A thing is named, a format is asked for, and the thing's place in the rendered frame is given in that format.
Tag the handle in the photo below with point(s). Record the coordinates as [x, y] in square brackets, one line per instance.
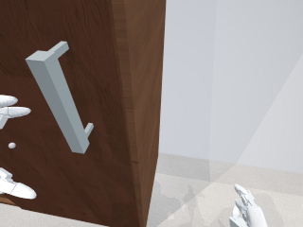
[47, 71]

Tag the robot left hand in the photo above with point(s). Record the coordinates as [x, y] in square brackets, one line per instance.
[7, 185]

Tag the robot right hand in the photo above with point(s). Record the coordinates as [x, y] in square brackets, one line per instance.
[251, 213]

